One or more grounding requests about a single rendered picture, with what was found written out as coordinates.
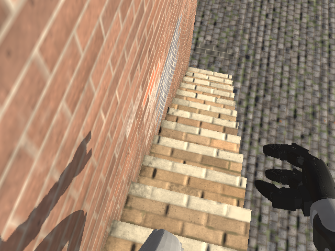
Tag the stairs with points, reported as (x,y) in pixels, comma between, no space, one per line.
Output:
(190,184)

